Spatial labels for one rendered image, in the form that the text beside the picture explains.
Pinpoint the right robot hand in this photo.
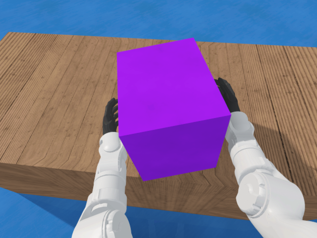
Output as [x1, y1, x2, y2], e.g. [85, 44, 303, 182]
[214, 77, 240, 113]

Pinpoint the carton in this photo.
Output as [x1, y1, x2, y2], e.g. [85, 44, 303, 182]
[117, 38, 231, 181]

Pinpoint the left robot forearm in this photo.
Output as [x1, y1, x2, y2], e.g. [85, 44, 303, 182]
[78, 132, 127, 223]

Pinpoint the pedestal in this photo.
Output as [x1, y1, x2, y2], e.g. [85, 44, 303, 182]
[0, 32, 317, 221]

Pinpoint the right robot forearm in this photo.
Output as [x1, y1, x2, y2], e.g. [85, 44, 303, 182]
[225, 112, 289, 185]

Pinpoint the left robot hand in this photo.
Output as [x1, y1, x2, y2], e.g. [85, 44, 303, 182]
[103, 98, 118, 135]

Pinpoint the right robot upper arm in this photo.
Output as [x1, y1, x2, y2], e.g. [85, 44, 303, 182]
[236, 172, 317, 238]

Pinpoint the left robot upper arm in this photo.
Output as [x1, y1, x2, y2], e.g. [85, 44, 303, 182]
[72, 209, 133, 238]

